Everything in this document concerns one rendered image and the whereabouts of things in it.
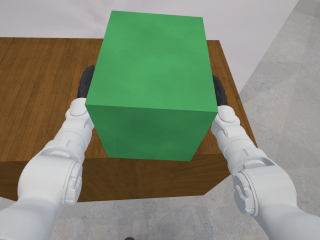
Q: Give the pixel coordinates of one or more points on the left robot hand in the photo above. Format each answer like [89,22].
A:
[85,82]

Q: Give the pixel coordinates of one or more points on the left robot forearm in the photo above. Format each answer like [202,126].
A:
[72,139]

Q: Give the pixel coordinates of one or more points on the pedestal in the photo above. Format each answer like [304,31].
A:
[39,79]

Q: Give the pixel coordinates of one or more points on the left robot upper arm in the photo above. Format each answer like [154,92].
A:
[49,184]

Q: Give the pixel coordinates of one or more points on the right robot upper arm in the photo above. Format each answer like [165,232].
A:
[267,194]

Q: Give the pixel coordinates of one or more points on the right robot forearm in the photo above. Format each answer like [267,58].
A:
[236,146]

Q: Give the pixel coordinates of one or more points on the right robot hand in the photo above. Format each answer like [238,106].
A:
[221,97]

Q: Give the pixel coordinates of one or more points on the carton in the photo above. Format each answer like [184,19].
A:
[152,93]

